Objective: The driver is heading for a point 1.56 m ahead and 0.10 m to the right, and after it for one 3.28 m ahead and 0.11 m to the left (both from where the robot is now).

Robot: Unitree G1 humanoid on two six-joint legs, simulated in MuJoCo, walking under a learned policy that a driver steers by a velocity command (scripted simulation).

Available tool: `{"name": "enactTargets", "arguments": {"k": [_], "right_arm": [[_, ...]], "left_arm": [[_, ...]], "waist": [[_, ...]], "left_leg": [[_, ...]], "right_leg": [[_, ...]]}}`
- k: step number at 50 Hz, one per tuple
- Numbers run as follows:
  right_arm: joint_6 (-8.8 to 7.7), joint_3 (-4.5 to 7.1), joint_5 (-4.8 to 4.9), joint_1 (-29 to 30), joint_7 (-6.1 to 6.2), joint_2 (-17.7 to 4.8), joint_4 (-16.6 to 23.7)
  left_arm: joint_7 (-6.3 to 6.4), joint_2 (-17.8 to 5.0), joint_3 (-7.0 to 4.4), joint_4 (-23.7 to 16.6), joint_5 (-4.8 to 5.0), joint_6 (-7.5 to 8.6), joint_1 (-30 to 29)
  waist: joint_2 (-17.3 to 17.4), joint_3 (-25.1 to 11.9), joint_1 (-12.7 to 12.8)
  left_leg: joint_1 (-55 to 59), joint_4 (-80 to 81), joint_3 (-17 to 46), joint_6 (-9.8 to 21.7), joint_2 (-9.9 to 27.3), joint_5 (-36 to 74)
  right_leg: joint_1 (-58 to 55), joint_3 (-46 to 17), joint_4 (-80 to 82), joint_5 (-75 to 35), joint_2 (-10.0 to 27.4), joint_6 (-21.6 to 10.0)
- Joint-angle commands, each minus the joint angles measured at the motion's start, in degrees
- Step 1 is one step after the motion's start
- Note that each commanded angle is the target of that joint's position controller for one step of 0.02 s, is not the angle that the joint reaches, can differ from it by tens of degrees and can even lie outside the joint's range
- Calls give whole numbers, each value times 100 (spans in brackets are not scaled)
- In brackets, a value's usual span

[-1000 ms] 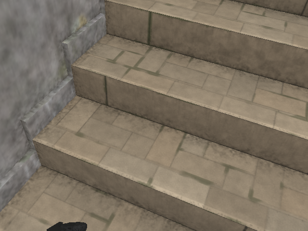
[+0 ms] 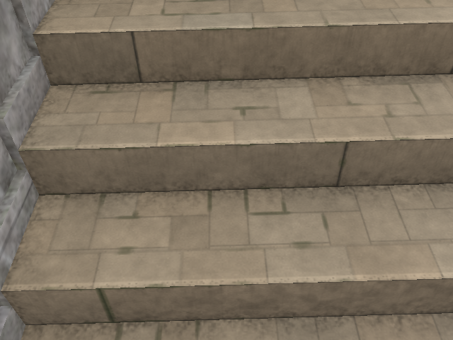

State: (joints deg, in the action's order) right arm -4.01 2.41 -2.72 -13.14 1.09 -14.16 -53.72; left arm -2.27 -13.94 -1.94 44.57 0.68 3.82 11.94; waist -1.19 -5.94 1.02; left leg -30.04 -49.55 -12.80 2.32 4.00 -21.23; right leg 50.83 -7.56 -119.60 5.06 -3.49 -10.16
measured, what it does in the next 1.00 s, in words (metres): climbs, turning right: right foot 0.17 m higher, then left foot 0.17 m higher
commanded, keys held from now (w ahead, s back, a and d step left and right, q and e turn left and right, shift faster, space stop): w+e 0.32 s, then w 0.60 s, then no key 0.08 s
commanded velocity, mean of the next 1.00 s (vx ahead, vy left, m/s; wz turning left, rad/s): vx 0.49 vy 0.00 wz -0.32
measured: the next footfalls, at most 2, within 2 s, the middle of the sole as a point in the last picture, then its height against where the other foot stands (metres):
right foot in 0.40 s outside the picture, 0.17 m higher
left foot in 0.92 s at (299, 233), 0.17 m higher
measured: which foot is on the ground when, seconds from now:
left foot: down 0.00-0.40, up 0.42-0.90, down 0.92-1.00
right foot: up 0.00-0.38, down 0.40-0.92, up 0.94-1.00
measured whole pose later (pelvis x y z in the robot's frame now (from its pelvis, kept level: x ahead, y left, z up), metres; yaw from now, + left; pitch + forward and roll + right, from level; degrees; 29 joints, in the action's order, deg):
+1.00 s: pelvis +0.58 -0.16 +0.29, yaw -17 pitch +3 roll +2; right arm -2.7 -2.5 -3.3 -3.3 -0.4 -8.3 -45.1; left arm -3.2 -6.8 1.0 63.4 -1.3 4.3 24.6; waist 0.2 -6.2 -0.8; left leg -40.9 -63.9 -11.0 8.1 -2.3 -27.3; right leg 18.6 -6.8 -66.7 6.1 -3.1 -6.4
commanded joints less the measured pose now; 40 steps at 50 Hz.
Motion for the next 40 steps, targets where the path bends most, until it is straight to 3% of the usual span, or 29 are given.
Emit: {"name": "enactTargets", "arguments": {"k": [1,3,4,6,9,11,13,14,15,16,18,19,20,21,22,23,24,25,26,27,28,31,32,33,35,36,38,39,40], "right_arm": [[-91,-363,17,34,-282,904,-273],[-134,-465,-88,468,-305,819,-155],[-158,-477,-203,151,-259,571,-218],[-98,-425,-96,-399,-198,228,-285],[-19,-344,-10,-1386,-162,-81,-396],[66,-279,70,-1744,-11,-23,-352],[161,-297,108,-2028,214,113,-308],[193,-180,57,-1899,275,-222,-205],[228,-77,266,-2099,396,-373,-338],[273,-53,340,-2171,421,-401,-459],[169,-116,317,-2163,243,-621,-642],[121,-51,294,-2103,228,-1012,-572],[66,24,221,-1842,219,-1277,-308],[-79,-32,156,-1853,80,-844,20],[-359,-139,160,-1676,-219,-388,-13],[-444,45,428,-1459,-447,-313,-170],[-441,7,505,-571,-456,-2,355],[-446,-135,451,476,-395,388,931],[-458,-258,325,779,-366,681,1233],[-431,-394,327,536,-415,935,1267],[-410,-531,313,199,-454,1211,1255],[-218,-677,458,-205,-467,1139,1162],[-138,-766,458,109,-427,1239,1186],[-79,-825,431,239,-373,1334,1294],[-64,-939,348,970,-324,1290,1729],[-60,-919,260,1380,-256,1133,1848],[-49,-1041,140,2324,-157,1133,2222],[-64,-976,136,2463,-182,1034,2241],[-80,-998,137,2504,-196,1072,2295]], "left_arm": [[-70,1348,579,-451,136,-94,611],[0,903,555,-597,17,-188,148],[103,908,537,-462,-54,-221,114],[230,926,539,-600,-126,-283,-90],[215,1038,637,-1142,-17,-300,-1104],[198,899,646,-1543,80,-286,-1764],[114,785,650,-1828,161,-302,-2181],[38,735,682,-1959,97,-351,-2349],[-63,1041,849,-2321,198,-333,-3042],[-142,936,807,-2382,250,-315,-3264],[-175,801,604,-2074,161,-163,-2236],[-177,460,397,-1893,176,-110,-1321],[-131,-152,107,-1546,159,-125,-162],[-19,-771,-121,-1287,67,-249,681],[170,-1476,-327,-673,33,-450,1524],[256,-1125,-217,-412,-167,-393,1666],[145,-618,-37,-113,-172,-264,1404],[20,21,105,310,-162,-163,1342],[-23,479,205,653,-213,-78,1280],[-73,760,267,859,-328,-41,1154],[-126,928,315,911,-308,-30,960],[-99,905,408,922,-395,-69,470],[-70,856,459,1105,-500,-68,736],[-89,783,494,1226,-500,-85,875],[-96,639,524,1366,-363,-135,889],[-81,657,567,1470,-332,-114,1123],[113,415,530,1706,-249,-116,1804],[159,376,507,1773,-247,-59,1924],[252,189,441,1897,-148,-107,2093]], "waist": [[58,830,748],[180,824,830],[294,695,661],[233,792,402],[472,796,-150],[440,1017,-317],[551,1127,-423],[575,1174,-480],[910,1295,-611],[727,1454,-599],[1182,653,15],[1689,56,541],[1951,-842,1083],[648,-1558,1095],[-995,-2539,881],[-520,-2657,840],[-409,-1539,591],[-228,-370,475],[116,95,215],[318,184,-71],[294,258,-372],[37,711,-831],[-210,673,-709],[-455,686,-690],[-467,912,-674],[-470,949,-430],[-526,746,-60],[-462,482,28],[-467,229,12]], "left_leg": [[248,2880,1292,187,1208,438],[-587,3112,299,252,815,733],[-343,3169,423,519,1000,926],[428,3030,555,538,1144,882],[2457,3180,933,439,1665,988],[2992,3402,805,267,1676,476],[2918,3844,703,245,1693,409],[2497,4481,375,385,1681,321],[2303,5311,381,477,1824,850],[2486,5420,28,493,1622,1426],[2661,3949,-496,707,1620,8992],[3270,3035,-282,643,1691,11000],[3160,1795,-130,569,1431,11523],[767,-303,177,73,816,9670],[60,-2617,1179,-183,-425,1643],[-475,-5097,2559,-135,-657,1305],[-1286,-6168,2516,85,-522,1332],[-2146,-6826,2265,383,-386,1365],[-2652,-7198,2325,702,-301,1386],[-2799,-7439,2544,907,-403,1567],[-3170,-7448,2650,1009,-416,1904],[-3879,-6915,2426,815,-438,2030],[-4191,-7619,2055,740,-595,2287],[-4651,-8296,1915,712,-613,2185],[-4790,-7286,1719,585,-555,2390],[-4513,-6746,1456,476,-581,2571],[-4179,-5910,522,178,-240,1959],[-3915,-5603,294,169,-54,1871],[-3757,-5088,282,230,33,1597]], "right_leg": [[1769,-448,-386,-289,532,-103],[1252,26,680,-1242,408,213],[1420,284,-34,-1492,294,360],[2216,167,-129,-1246,373,543],[3921,58,-846,-436,562,526],[4354,240,69,-15,829,641],[3994,455,920,41,1128,743],[3182,1125,1898,248,1311,768],[2304,1150,3031,1164,1596,659],[1647,1524,3961,1427,1459,578],[-842,2650,4074,2325,301,75],[-1639,2460,4978,2255,-91,-212],[-3149,1670,5844,1683,-308,-507],[-5326,-1324,7055,2159,842,-1159],[-6206,-4548,10081,2789,2018,-1389],[-6037,-5071,10622,2869,2387,-1009],[-5039,-4012,10409,2759,2263,-546],[-4083,-2866,9897,2370,2049,-259],[-3722,-1889,9617,1531,1806,9],[-3511,-1226,9458,1078,1555,197],[-3422,-622,9323,751,1418,436],[-2569,684,9636,349,1199,783],[-2418,781,9827,183,1214,685],[-2478,647,9956,161,1274,642],[-2025,898,10256,573,1142,812],[-1806,925,10368,288,1018,740],[-2232,431,11271,-132,1229,351],[-2872,302,11436,-1069,1372,258],[-3723,384,11528,-1734,1523,220]]}}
